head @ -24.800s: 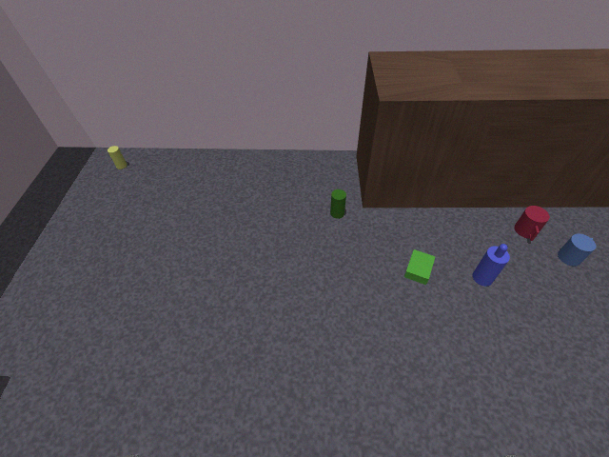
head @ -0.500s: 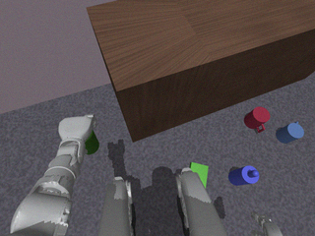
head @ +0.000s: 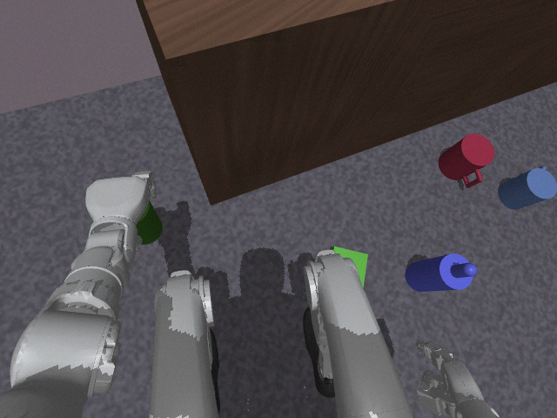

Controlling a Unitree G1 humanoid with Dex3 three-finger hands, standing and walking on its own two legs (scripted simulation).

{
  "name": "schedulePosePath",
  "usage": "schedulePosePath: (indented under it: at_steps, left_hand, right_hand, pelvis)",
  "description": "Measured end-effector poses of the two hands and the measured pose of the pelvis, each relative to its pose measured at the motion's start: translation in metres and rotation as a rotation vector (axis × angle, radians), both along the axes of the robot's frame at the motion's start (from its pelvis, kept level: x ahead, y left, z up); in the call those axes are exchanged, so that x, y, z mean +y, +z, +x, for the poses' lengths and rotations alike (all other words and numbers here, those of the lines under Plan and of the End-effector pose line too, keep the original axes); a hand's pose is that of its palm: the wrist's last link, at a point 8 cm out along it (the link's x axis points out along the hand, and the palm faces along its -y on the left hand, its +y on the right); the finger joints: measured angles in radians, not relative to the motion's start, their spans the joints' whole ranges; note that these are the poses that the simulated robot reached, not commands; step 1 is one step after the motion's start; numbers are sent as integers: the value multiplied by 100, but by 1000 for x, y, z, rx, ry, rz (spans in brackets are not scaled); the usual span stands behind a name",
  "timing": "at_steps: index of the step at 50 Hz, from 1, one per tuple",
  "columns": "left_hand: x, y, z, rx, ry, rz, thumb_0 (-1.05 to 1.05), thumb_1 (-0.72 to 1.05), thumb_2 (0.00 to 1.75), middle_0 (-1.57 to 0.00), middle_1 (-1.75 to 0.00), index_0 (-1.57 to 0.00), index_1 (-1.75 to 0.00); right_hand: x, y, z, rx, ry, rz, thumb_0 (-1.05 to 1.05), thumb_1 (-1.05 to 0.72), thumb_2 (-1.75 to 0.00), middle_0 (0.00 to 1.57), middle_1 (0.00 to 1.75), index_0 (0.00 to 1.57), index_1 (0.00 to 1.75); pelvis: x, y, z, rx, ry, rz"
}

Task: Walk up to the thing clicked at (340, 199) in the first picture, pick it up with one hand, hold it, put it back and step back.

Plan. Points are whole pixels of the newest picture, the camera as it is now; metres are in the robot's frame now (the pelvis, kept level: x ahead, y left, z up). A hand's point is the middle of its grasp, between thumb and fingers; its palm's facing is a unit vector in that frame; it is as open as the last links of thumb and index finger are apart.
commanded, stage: crouch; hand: left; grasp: from above
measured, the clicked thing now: (137, 218) +0.42 +0.20 -0.20
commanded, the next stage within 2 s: lower in 0.68 s
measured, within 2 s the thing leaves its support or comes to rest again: rests again in 1.76 s
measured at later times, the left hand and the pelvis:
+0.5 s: hand (142, 225) +0.42 +0.20 -0.22, palm faces -0.45 +0.00 -0.89, open 9.8 cm; pelvis -0.01 +0.00 -0.06, yaw -1 degrees
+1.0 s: hand (149, 230) +0.42 +0.20 -0.27, palm faces -0.48 -0.01 -0.88, open 9.8 cm; pelvis -0.01 +0.00 -0.10, yaw -1 degrees
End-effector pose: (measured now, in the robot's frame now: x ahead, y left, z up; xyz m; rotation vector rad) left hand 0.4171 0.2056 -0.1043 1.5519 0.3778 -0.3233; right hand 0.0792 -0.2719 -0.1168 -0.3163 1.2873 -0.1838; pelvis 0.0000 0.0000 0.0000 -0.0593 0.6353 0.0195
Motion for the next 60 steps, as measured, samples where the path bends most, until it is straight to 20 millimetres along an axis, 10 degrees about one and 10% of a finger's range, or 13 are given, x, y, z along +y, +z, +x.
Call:
schedulePosePath:
  at_steps: [60]
  left_hand:
    - [-8,-136,9,32,-47,-49,2,-9,83,-73,-93,-58,-97]
  right_hand:
    - [-5,-105,-50,121,53,33,1,-93,-90,21,30,20,30]
  pelvis:
    - [-1,-118,-10,-56,-18,-22]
